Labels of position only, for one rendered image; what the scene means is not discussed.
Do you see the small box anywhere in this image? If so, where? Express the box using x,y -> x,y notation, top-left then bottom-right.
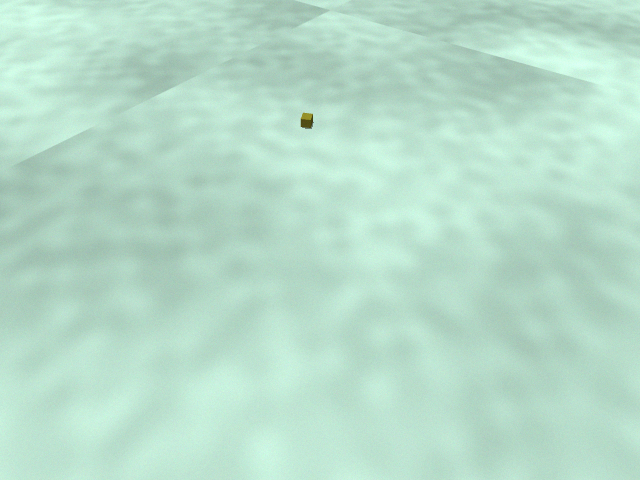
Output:
301,113 -> 313,128

